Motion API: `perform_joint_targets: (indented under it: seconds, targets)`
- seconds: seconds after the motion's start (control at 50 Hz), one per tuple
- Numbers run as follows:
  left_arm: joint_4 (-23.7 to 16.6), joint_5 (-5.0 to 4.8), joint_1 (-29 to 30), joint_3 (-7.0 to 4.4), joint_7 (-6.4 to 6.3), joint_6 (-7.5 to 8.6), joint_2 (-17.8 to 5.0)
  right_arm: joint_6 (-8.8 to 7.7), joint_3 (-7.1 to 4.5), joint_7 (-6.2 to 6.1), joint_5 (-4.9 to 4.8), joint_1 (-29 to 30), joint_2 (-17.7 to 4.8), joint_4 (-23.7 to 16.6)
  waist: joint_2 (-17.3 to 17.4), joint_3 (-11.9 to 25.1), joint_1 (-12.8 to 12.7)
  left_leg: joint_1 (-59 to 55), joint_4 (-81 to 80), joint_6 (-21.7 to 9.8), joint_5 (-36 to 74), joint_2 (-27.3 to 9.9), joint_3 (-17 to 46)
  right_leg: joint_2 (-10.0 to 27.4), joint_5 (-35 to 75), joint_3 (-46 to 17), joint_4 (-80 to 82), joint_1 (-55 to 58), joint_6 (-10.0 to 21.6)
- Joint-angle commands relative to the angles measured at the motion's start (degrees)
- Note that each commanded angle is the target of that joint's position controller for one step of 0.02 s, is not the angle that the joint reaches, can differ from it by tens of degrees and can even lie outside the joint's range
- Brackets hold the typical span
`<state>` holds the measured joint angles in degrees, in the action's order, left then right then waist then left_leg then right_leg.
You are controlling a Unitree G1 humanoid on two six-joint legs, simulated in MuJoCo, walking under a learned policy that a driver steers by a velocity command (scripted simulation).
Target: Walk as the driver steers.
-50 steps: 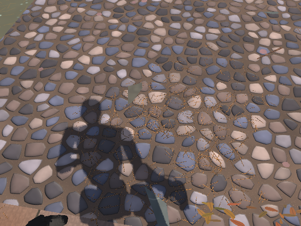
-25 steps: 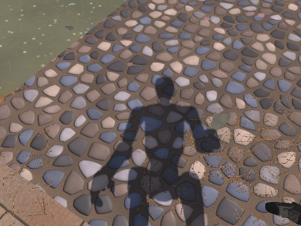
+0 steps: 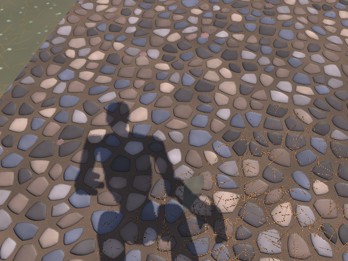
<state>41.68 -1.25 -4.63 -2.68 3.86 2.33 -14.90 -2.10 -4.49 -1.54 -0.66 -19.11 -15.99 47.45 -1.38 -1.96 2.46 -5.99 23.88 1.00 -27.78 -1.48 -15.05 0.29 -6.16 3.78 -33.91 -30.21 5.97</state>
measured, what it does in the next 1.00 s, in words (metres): walks ahead, turning right: left foot, then right foot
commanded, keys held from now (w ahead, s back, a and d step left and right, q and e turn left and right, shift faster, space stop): w+e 0.76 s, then w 0.24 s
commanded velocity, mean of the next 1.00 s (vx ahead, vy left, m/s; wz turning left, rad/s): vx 0.50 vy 0.00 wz -0.52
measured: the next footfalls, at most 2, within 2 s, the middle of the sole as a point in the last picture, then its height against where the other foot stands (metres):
left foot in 0.46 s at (154, 257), level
right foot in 0.98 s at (249, 218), level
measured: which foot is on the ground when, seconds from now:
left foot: down 0.00-0.02, up 0.04-0.44, down 0.46-0.98, up 1.00-1.00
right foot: down 0.00-0.48, up 0.50-0.96, down 0.98-1.00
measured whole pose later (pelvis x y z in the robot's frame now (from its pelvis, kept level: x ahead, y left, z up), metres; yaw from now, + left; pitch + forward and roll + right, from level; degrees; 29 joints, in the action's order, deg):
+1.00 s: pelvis +0.53 -0.12 +0.00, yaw -33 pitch +2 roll +1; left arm 33.4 -0.6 -2.5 -2.7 2.4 2.0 -14.8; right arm -3.1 -3.8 -0.1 -1.3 -21.2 -17.5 51.5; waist -0.7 -2.7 4.2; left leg -2.6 27.8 2.2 -26.7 -4.9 -11.3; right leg 0.1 -5.1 1.4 -32.3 -28.6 4.6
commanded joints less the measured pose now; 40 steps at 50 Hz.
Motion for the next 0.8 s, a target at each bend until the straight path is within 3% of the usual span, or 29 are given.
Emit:
perform_joint_targets:
  seconds: [0.02,0.04,0.06,0.08,0.1,0.12,0.14,0.2,0.28,0.36,0.4,0.44,0.46,0.48,0.5,0.52,0.54,0.56,0.58,0.62,0.7,0.8]
  targets:
    - [0.42,-0.2,-20.49,-6.67,-2.13,-0.33,-18.64,-1.29,-0.38,-0.27,1.7,-1.38,-4.62,-6.45,-8.93,15.98,-8.59,31.84,45.22,-0.19,23.5,-3.28,3.21,10.55,-0.41,-24.59,2.9,45.03,12.5]
    - [-1.25,-0.12,-19.7,-6.0,-1.81,0.51,-18.23,-3.71,1.01,0.71,1.12,-1.16,-3.0,-7.68,-9.72,24.59,-7.43,45.74,57.65,0.75,-7.24,6.1,16.7,19.22,-8.46,-52.64,13.3,55.22,20.97]
    - [-1.27,0.33,-19.19,-4.82,-1.74,0.97,-13.87,-5.41,-0.14,1.65,-1.26,6.19,-7.48,-8.99,-4.18,19.84,-10.46,51.87,58.59,-0.8,-3.34,2.19,22.07,17.73,-9.29,-46.29,16.4,52.84,17.08]
    - [-1.41,0.1,-16.2,-4.3,-1.82,1.37,-11.82,-6.28,0.07,1.82,-1.83,8.85,-7.55,-10.08,-1.62,12.57,-8.85,52.68,53.98,-1.96,1.86,-0.4,21.27,15.53,-6.66,-38.17,16.74,44.73,14.64]
    - [-2.08,-0.14,-12.2,-3.73,-1.91,1.47,-10.07,-6.49,-0.02,1.4,-0.52,9.14,-7.22,-9.56,2.1,7.69,-5.86,49.95,48.34,-1.81,5.16,-2.73,20.62,12.94,-1.1,-31.98,17.06,35.7,12.63]
    - [-3.01,0.25,-9.41,-3.11,-2.17,1.51,-8.2,-6.05,-0.56,1.11,0.68,8.6,-7.97,-9.16,1.54,5.39,-3.82,45.8,44.37,-1.21,7.39,-4.16,20.46,11.03,4.42,-27.74,18.17,29.0,11.81]
    - [-3.94,0.82,-8.21,-2.84,-2.43,1.47,-7.72,-5.29,-0.76,1.18,1.0,7.54,-7.9,-9.07,0.21,4.77,-2.33,42.49,42.69,-0.53,8.76,-4.69,20.46,9.79,7.19,-25.99,19.44,24.69,11.67]
    - [-4.17,0.65,-8.48,-3.4,-3.37,1.64,-9.67,-3.64,-0.19,0.98,1.56,7.5,-5.61,-9.51,-0.45,3.57,-1.36,40.21,34.53,2.3,12.4,-4.36,18.33,7.75,13.87,-20.85,21.0,17.49,11.6]
    - [-3.41,-0.01,-11.24,-3.88,-4.5,0.89,-11.07,-3.68,1.09,1.27,1.38,16.46,-3.1,-11.65,-2.86,2.27,-4.83,36.01,15.55,3.77,28.01,-1.03,17.19,3.4,7.92,-16.38,19.81,13.42,7.59]
    - [-2.32,-0.43,-14.87,-3.95,-4.77,0.09,-10.96,-4.53,0.58,2.29,0.12,20.97,-5.13,-12.95,-4.14,2.6,-6.73,33.02,6.66,3.14,31.27,1.15,18.93,5.56,0.28,-22.01,16.23,17.21,6.09]
    - [-2.37,-0.29,-14.84,-3.97,-4.96,-0.11,-10.67,-5.07,-0.14,2.68,-0.01,19.86,-6.82,-12.85,-5.18,2.68,-5.52,31.61,4.78,1.58,27.61,1.02,20.13,7.25,-1.31,-25.95,12.82,20.3,5.11]
    - [-2.98,0.01,-13.33,-3.77,-4.96,-0.32,-9.64,-5.65,-1.1,2.57,0.05,13.72,-8.1,-11.24,-6.18,4.02,-1.79,23.9,2.2,-0.89,24.91,1.2,18.97,6.24,0.31,-27.08,7.56,20.21,3.33]
    - [-3.51,0.36,-13.37,-2.83,-4.74,-0.15,-7.01,-5.99,-1.94,2.2,0.87,7.68,-9.94,-10.27,-4.45,8.71,1.17,13.49,2.23,-3.33,23.54,-2.27,21.34,3.16,0.68,-24.45,-1.51,17.56,1.4]
    - [-4.43,1.59,-15.57,-1.45,-4.68,-0.05,-3.19,-5.84,-2.62,1.71,1.38,-0.5,-13.13,-9.56,4.73,17.03,3.13,-1.06,2.21,-6.37,19.16,-12.82,32.8,-1.76,-13.42,-18.07,-18.61,10.0,-1.06]
    - [-6.6,-1.01,-22.29,-1.04,-4.62,0.51,-2.66,-5.07,-3.45,2.31,1.73,-3.3,-16.74,-7.31,25.71,20.08,-0.92,-12.46,-5.76,-15.6,0.87,-23.52,62.28,-6.0,-29.13,-13.12,-35.33,-10.2,-3.52]
    - [-4.51,-1.46,-20.91,-2.2,-4.86,0.46,-9.07,-4.96,-2.11,2.51,0.71,-0.12,-10.48,-9.01,15.22,13.98,0.71,-8.21,-8.42,-14.15,-9.22,-22.04,61.44,-1.66,-25.07,-15.11,-41.48,-15.29,-4.47]
    - [-5.28,-0.87,-14.74,-2.88,-4.74,0.14,-11.16,-4.53,-1.27,2.15,0.62,1.97,-7.56,-9.33,9.78,8.1,2.0,-2.24,-8.0,-11.62,-5.04,-19.49,50.46,0.14,-19.71,-13.32,-42.43,-16.0,-4.79]
    - [-5.72,-0.25,-12.13,-2.87,-4.75,-0.13,-10.26,-4.25,-0.79,2.11,1.18,4.31,-6.73,-9.39,5.56,5.01,1.05,4.07,-8.49,-10.55,4.2,-16.94,42.85,2.03,-15.9,-12.17,-40.96,-13.74,-5.14]
    - [-6.41,0.28,-10.41,-3.09,-4.59,-0.17,-9.68,-4.09,-0.43,1.96,1.34,5.79,-5.49,-8.79,5.64,2.76,0.26,7.94,-9.32,-10.42,10.78,-14.87,37.47,3.58,-13.42,-12.27,-37.97,-12.77,-5.29]
    - [-6.69,-0.44,-11.2,-2.96,-3.94,-0.68,-7.6,-4.39,-0.18,1.72,1.36,6.26,-4.68,-7.96,8.25,2.03,-1.06,11.71,-11.72,-9.98,16.94,-12.59,30.05,5.32,-11.32,-11.0,-34.93,-9.23,-5.47]
    - [-8.63,-0.08,-7.82,-2.24,-3.68,-1.41,-5.11,-4.72,-1.09,1.53,1.04,5.18,-7.18,-5.84,5.9,0.77,-0.97,11.11,-14.59,-12.06,25.6,-13.86,22.54,6.33,-6.89,-9.9,-27.88,-12.7,-6.81]
    - [-10.0,0.09,-0.95,-1.21,-2.29,-0.49,-3.16,-3.78,-1.31,1.33,0.69,3.77,-8.94,-3.68,4.52,-0.62,1.39,9.78,-15.03,-10.66,31.29,-12.12,12.96,5.35,5.55,-6.51,-11.87,-9.36,-6.3]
